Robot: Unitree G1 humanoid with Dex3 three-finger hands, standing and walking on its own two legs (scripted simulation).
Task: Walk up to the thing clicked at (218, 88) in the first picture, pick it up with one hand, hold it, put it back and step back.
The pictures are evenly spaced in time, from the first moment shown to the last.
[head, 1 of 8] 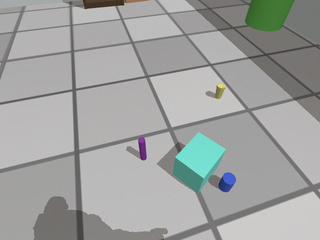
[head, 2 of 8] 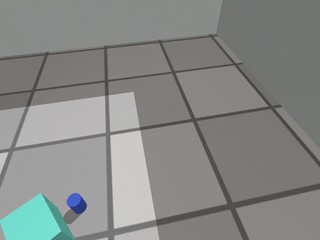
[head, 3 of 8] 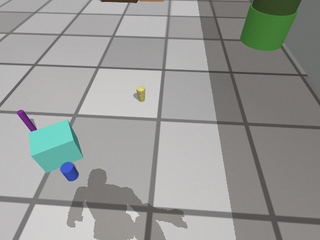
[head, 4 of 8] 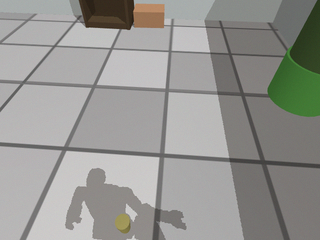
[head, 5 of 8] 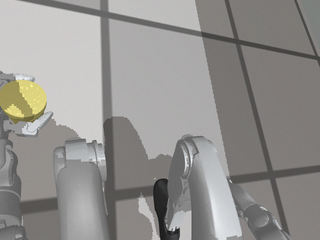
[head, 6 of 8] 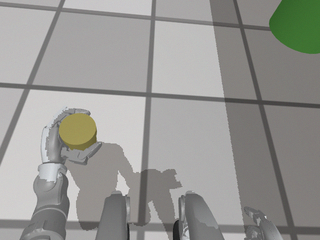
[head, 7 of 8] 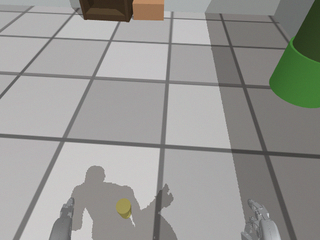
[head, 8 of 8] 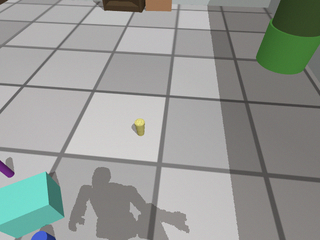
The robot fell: no
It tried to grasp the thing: yes
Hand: left
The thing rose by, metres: 0.70
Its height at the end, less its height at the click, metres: +0.00
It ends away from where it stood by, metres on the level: 0.03
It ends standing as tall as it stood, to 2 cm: yes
